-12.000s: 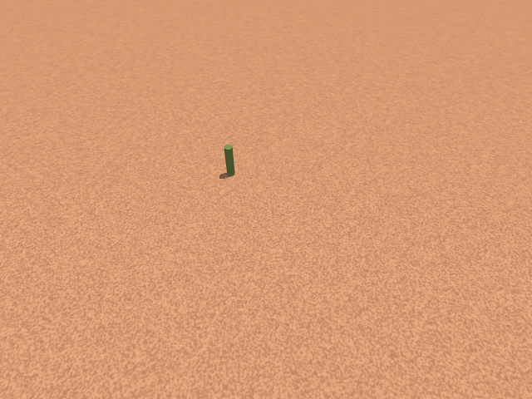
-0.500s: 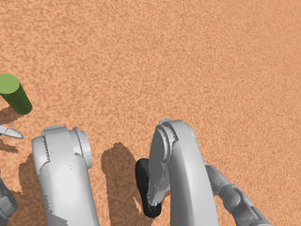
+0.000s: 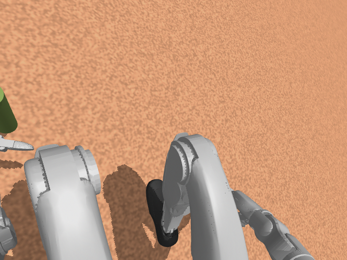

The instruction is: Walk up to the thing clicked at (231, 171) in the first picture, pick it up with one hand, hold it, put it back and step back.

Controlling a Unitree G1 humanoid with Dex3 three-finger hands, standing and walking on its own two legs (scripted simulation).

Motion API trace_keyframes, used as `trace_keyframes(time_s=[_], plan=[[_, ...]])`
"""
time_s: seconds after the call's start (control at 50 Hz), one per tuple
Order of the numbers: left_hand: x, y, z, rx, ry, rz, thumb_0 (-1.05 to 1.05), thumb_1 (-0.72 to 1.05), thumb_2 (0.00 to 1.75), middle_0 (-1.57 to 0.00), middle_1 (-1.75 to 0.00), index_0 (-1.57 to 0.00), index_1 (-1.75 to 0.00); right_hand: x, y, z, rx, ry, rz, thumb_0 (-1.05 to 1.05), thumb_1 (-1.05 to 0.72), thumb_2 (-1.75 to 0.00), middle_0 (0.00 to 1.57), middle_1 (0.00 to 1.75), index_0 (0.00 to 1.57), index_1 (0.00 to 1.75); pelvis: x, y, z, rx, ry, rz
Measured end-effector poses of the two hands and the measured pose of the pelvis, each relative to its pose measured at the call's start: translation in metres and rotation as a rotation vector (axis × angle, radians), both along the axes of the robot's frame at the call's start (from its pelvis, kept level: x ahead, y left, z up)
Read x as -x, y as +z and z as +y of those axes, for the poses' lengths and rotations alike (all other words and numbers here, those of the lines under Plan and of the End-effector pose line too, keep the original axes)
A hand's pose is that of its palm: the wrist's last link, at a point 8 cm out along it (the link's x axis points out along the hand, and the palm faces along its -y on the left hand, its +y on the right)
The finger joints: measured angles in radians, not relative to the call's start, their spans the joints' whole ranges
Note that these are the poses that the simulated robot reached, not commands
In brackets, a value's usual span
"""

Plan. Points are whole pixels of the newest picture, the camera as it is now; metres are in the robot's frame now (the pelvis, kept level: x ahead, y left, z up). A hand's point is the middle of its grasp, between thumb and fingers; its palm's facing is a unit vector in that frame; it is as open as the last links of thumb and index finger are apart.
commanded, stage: rest palm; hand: left
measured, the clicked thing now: out of the picture +0.42 +0.29 -0.18
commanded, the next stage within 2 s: close in 0.08 s
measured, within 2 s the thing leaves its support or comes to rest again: leaves its support in 1.16 s
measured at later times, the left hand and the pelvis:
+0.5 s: hand (1, 108) +0.42 +0.28 -0.15, palm faces +0.33 -0.94 +0.01, open 12.2 cm; pelvis +0.00 +0.00 +0.00, yaw -1 degrees
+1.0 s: hand (0, 101) +0.43 +0.29 -0.15, palm faces +0.35 -0.94 +0.01, open 6.2 cm; pelvis +0.00 +0.00 +0.00, yaw -2 degrees
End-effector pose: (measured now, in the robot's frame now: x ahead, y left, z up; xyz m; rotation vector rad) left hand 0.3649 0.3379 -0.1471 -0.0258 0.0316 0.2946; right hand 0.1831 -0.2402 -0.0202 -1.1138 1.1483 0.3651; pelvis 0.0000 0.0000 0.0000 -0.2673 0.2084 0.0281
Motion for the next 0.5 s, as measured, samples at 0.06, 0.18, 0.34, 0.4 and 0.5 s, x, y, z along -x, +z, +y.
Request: trace_keyframes(time_s=[0.06, 0.18, 0.34, 0.4, 0.5], plan=[[-0.001, -0.001, -0.003, -0.003, -0.003, -0.004, -0.02, -0.46, 0.10, -0.04, -0.06, -0.04, -0.06, 0.003, 0.000, 0.000, 0.004, -0.002, 0.012, 0.00, -0.91, -0.90, 0.21, 0.30, 0.21, 0.30, 0.000, 0.000, 0.000, 0.003, -0.001, -0.003], [-0.002, -0.004, -0.007, 0.000, 0.014, 0.002, -0.02, -0.41, 0.13, -0.06, -0.07, -0.05, -0.07, 0.006, -0.001, 0.002, 0.004, 0.000, 0.026, 0.00, -0.90, -0.90, 0.21, 0.30, 0.21, 0.30, 0.001, 0.001, 0.001, 0.007, -0.005, -0.007], [-0.009, -0.006, -0.009, -0.008, 0.041, -0.006, -0.01, -0.23, 0.25, -0.19, -0.17, -0.17, -0.18, 0.009, -0.002, 0.003, 0.012, 0.003, 0.036, 0.00, -0.89, -0.90, 0.21, 0.30, 0.21, 0.30, 0.002, 0.000, 0.001, 0.009, -0.011, -0.015], [-0.013, -0.006, -0.010, -0.014, 0.037, -0.009, -0.01, -0.13, 0.31, -0.26, -0.23, -0.24, -0.24, 0.011, -0.002, 0.003, 0.017, 0.000, 0.040, -0.01, -0.88, -0.90, 0.21, 0.30, 0.21, 0.30, 0.002, 0.000, 0.001, 0.012, -0.014, -0.015], [-0.017, -0.007, -0.010, -0.017, 0.039, -0.008, -0.01, 0.05, 0.43, -0.37, -0.34, -0.35, -0.35, 0.014, -0.001, 0.002, 0.025, -0.007, 0.049, -0.01, -0.88, -0.90, 0.21, 0.30, 0.21, 0.30, 0.002, 0.000, 0.002, 0.016, -0.017, -0.017]])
